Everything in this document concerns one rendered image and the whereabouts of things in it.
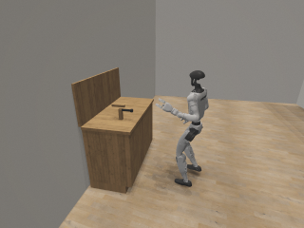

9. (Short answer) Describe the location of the robot left upper arm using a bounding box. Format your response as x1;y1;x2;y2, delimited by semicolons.
186;93;200;123

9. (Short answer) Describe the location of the robot right upper arm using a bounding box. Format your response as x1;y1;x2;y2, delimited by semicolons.
203;87;209;110

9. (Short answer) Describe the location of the robot left shin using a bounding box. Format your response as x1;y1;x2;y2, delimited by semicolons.
176;156;188;182

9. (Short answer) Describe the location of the tap lever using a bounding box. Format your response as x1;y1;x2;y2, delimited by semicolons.
122;108;133;113

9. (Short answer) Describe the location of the left robot hand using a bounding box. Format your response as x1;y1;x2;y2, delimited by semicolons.
156;98;173;113

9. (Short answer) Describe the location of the robot left forearm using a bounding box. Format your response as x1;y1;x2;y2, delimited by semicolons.
171;108;198;122

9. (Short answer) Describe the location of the counter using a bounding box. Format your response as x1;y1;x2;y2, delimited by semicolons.
71;67;154;194

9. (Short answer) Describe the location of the humanoid robot torso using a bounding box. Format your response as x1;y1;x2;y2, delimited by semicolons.
188;90;206;136

